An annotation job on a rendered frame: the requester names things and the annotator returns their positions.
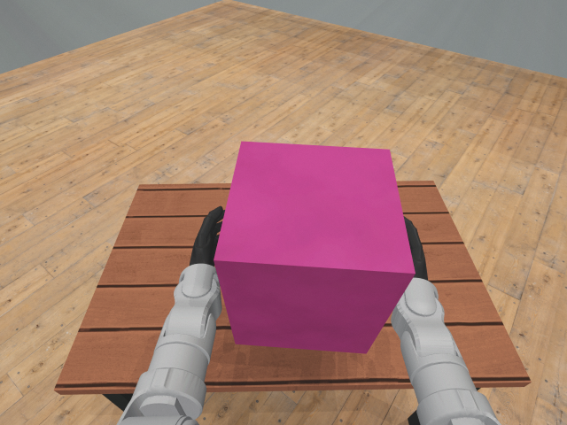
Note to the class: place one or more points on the carton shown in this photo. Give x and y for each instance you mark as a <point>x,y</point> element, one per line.
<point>313,251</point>

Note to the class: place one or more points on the table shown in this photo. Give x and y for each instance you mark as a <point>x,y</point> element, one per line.
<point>135,294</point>

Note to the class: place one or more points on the robot left forearm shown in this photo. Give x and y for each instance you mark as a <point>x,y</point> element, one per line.
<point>175,381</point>

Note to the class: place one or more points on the robot left hand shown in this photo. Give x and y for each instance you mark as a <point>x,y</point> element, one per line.
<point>206,241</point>

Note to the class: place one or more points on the robot right hand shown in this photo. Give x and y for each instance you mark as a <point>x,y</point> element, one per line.
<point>416,250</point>

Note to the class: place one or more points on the robot right forearm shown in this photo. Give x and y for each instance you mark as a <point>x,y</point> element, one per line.
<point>445,392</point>

